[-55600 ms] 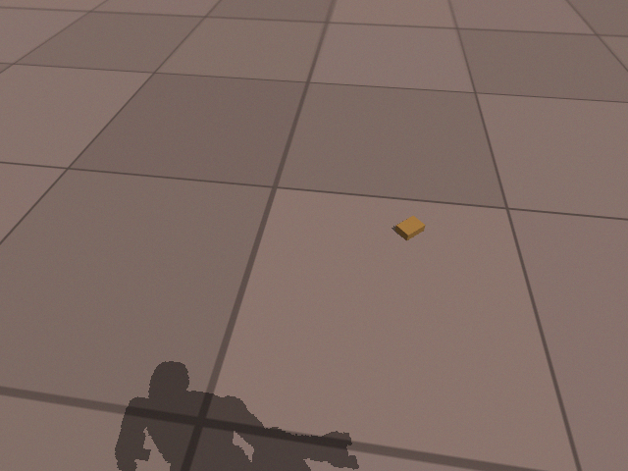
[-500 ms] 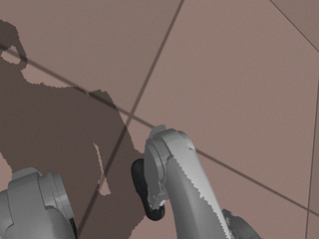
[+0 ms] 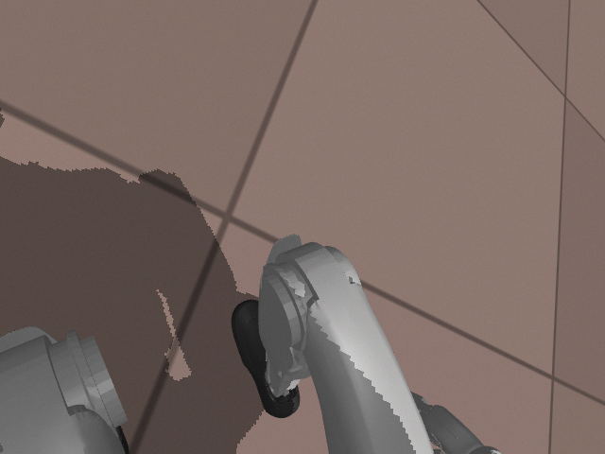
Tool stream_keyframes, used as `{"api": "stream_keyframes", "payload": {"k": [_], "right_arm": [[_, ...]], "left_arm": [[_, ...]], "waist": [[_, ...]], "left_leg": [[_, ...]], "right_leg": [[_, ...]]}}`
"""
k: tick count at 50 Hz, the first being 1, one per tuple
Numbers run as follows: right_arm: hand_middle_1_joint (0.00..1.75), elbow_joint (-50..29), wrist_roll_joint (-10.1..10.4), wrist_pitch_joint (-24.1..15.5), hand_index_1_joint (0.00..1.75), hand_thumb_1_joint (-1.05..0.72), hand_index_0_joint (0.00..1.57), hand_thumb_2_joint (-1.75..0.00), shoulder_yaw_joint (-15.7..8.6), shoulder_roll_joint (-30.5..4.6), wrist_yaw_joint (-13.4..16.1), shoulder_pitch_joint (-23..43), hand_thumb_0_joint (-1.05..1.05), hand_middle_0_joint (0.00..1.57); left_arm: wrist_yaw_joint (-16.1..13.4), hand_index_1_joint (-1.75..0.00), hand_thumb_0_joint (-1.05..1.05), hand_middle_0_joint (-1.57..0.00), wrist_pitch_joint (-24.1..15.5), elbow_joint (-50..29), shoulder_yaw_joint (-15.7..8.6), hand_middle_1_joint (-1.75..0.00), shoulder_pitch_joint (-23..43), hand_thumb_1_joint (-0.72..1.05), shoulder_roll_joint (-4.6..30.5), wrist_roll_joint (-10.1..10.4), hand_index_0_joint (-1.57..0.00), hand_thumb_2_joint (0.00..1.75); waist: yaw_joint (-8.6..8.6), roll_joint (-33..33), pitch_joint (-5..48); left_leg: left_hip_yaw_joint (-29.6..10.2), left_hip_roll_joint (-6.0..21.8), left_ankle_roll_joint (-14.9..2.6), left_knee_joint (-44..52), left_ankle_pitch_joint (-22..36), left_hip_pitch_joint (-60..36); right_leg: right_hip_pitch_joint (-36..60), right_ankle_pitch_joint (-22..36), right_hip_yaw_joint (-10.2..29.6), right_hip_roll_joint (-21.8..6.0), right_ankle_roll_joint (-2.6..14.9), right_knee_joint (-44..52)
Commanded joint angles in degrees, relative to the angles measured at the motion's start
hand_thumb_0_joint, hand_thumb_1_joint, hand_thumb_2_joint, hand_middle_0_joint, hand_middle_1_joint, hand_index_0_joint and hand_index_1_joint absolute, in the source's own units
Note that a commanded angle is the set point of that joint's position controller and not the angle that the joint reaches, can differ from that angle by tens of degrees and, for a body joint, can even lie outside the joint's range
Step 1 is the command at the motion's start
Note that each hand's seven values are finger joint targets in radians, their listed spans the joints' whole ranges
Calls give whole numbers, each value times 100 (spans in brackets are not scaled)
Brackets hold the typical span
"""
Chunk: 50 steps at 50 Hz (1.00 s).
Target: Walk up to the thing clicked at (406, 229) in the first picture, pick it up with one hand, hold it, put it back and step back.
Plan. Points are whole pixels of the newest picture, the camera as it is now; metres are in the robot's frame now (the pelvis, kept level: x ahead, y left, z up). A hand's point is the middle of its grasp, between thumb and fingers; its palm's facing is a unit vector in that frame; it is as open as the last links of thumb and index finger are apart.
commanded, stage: open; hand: left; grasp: from above
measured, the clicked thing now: out of the picture +0.47 +0.38 -0.29
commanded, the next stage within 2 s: withdraw in 0.90 s
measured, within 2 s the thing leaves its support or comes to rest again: neither
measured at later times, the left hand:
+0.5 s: hand out of the picture +0.46 +0.38 -0.22, palm faces -0.44 -0.13 -0.89, open 10.4 cm
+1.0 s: hand out of the picture +0.46 +0.38 -0.22, palm faces -0.44 -0.13 -0.89, open 12.8 cm
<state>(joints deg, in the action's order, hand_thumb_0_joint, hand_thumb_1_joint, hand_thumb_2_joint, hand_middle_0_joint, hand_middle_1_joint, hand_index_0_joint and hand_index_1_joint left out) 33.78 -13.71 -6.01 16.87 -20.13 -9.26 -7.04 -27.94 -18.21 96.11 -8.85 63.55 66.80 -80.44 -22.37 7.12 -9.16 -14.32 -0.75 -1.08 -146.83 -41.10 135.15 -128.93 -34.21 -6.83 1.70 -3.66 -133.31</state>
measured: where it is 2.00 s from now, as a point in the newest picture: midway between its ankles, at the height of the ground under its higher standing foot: (200, 428)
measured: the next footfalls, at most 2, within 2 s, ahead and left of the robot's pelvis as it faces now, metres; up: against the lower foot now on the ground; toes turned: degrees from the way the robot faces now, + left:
none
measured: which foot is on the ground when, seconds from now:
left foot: down 0.00-1.00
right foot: down 0.00-1.00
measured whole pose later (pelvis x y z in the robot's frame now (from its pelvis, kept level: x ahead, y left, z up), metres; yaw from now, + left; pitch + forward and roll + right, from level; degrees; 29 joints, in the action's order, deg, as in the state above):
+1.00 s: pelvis +0.00 +0.00 +0.00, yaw -1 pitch +28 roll -17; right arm 33.9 -13.1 -6.3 17.6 -20.3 -10.1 -7.3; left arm -26.0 -19.1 92.9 -9.4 61.4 67.4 -78.7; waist -21.6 7.1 -10.0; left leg -15.0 -0.6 -1.2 -146.8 -41.3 135.1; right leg -128.6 -34.0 -7.5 1.9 -3.7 -132.6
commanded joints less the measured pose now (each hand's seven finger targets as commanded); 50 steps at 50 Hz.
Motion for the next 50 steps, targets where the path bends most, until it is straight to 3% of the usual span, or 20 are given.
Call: {"api": "stream_keyframes", "payload": {"k": [1,5,6,7,10,13,21,24,26,27,28,33,34,35,37,38,40,41,46,50], "right_arm": [[30,39,25,3,30,-89,20,-89,-577,-1898,39,-1012,0,20],[30,64,17,10,30,-90,20,-90,-500,-1855,33,-1006,0,20],[30,30,20,7,30,-90,20,-90,-514,-1914,29,-1052,0,20],[30,27,31,-3,30,-90,20,-90,-584,-1942,45,-987,0,20],[30,48,23,-6,30,-90,20,-90,-442,-1841,36,-986,0,20],[30,25,37,-27,30,-90,20,-90,-549,-1927,38,-978,0,20],[30,88,19,-32,30,-90,20,-90,-453,-1846,-17,-1082,0,20],[30,69,29,-27,30,-90,20,-90,-527,-1914,-8,-975,0,20],[30,101,44,-21,30,-89,20,-90,-488,-1833,-27,-1003,0,20],[30,123,2,-13,30,-89,20,-90,-600,-1992,-14,-990,0,20],[30,88,30,-25,30,-89,20,-90,-475,-1846,-32,-1011,0,20],[30,117,52,-27,30,-89,20,-90,-525,-1899,-20,-1039,0,20],[30,131,47,-20,30,-89,20,-90,-586,-1989,-19,-1115,0,20],[30,123,49,-29,30,-89,20,-90,-505,-1856,-33,-1118,0,20],[30,118,78,-27,30,-89,20,-90,-606,-2021,-19,-1056,0,20],[30,130,69,-21,30,-89,20,-90,-471,-1870,-42,-1127,0,20],[30,108,75,-11,30,-89,20,-90,-614,-2012,-25,-1114,0,20],[30,117,65,-9,30,-89,20,-90,-513,-1910,-35,-1082,0,20],[30,124,70,19,30,-89,20,-90,-533,-1905,-18,-1067,0,20],[30,108,77,4,30,-89,20,-90,-556,-1904,-29,-1102,0,20]], "left_arm": [[-137,-33,0,-76,17,-659,-63,-41,1228,43,1392,137,-83,17],[-163,-39,0,-71,-36,-745,-113,-44,1237,30,1504,181,-75,30],[-146,-42,0,-68,-44,-772,-104,-47,1265,27,1516,150,-72,32],[-146,-43,0,-66,-55,-731,-8,-48,1267,25,1413,188,-71,33],[-176,-47,0,-62,-113,-690,-77,-51,1217,17,1488,200,-65,40],[-169,-53,0,-57,-117,-723,-3,-56,1272,11,1457,163,-60,45],[-199,-64,0,-45,-87,-920,-102,-66,1262,-4,1549,151,-47,59],[-207,-67,0,-42,-77,-895,-123,-69,1205,-8,1581,168,-44,62],[-194,-70,0,-38,-47,-902,-138,-73,1132,-11,1543,171,-40,64],[-190,-71,0,-37,-44,-860,-77,-73,1199,-13,1439,203,-39,66],[-182,-72,0,-35,-39,-871,-142,-74,1198,-15,1551,186,-37,67],[-119,-76,0,-32,-20,-924,-166,-77,1080,-21,1577,259,-33,72],[-103,-77,0,-31,-35,-1009,-150,-78,1123,-22,1526,260,-32,73],[-87,-79,0,-29,-32,-985,-184,-80,1078,-23,1573,255,-31,74],[-53,-81,0,-27,-32,-974,-198,-82,1104,-26,1565,299,-29,76],[-38,-81,0,-27,-56,-1050,-237,-83,1105,-26,1648,278,-28,77],[-4,-83,0,-25,-69,-1129,-148,-84,1126,-29,1515,279,-26,79],[-10,-85,0,-24,-84,-1088,-253,-86,1126,-29,1654,260,-25,79],[-49,-87,0,-21,-130,-1085,-224,-88,1081,-32,1637,273,-22,83],[-53,-90,0,-18,-118,-1031,-123,-91,1079,-36,1517,223,-19,86]], "waist": [[-258,-3239,3428],[-223,-3069,3540],[-305,-3122,3470],[-244,-3140,3517],[-243,-3084,3474],[-239,-3189,3440],[-292,-3337,3452],[-196,-3503,3568],[-192,-3445,3566],[-276,-3419,3519],[-251,-3344,3455],[-199,-3227,3607],[-284,-3318,3542],[-231,-3307,3578],[-242,-3259,3446],[-262,-3380,3494],[-264,-3368,3557],[-234,-3388,3497],[-156,-3334,3650],[-238,-3348,3489]], "left_leg": [[438,240,150,1740,1430,-3197],[487,220,87,1680,1352,-2970],[472,218,101,1702,1372,-2998],[485,228,86,1727,1275,-3014],[410,238,113,1733,1342,-3003],[414,247,126,1765,1201,-3057],[408,275,159,1727,1530,-3222],[376,283,197,1784,1565,-3338],[370,295,201,1771,1673,-3342],[414,269,179,1728,1577,-3180],[433,264,146,1692,1493,-3088],[461,266,118,1699,1483,-3099],[438,271,152,1695,1600,-3145],[458,269,129,1714,1537,-3128],[384,278,179,1717,1502,-3119],[384,302,178,1730,1622,-3210],[371,306,198,1710,1695,-3342],[376,308,199,1689,1617,-3263],[428,280,149,1723,1487,-3158],[394,292,163,1773,1436,-3205]], "right_leg": [[1507,1034,-821,151,484,823],[1813,1079,-811,198,468,897],[1738,1067,-806,174,475,879],[1753,1022,-803,203,468,901],[1732,1054,-864,195,470,860],[1630,939,-840,194,478,861],[1642,1138,-842,166,458,853],[1606,1094,-850,172,497,825],[1599,1175,-849,162,475,806],[1623,1162,-855,161,477,854],[1692,1126,-841,170,483,877],[1842,1144,-815,183,462,941],[1770,1210,-832,155,472,923],[1844,1163,-817,181,474,926],[1569,1051,-851,138,497,909],[1688,1128,-839,146,480,909],[1602,1146,-812,132,489,896],[1597,1076,-828,134,500,901],[1783,1085,-826,180,484,909],[1621,1028,-844,176,477,879]]}}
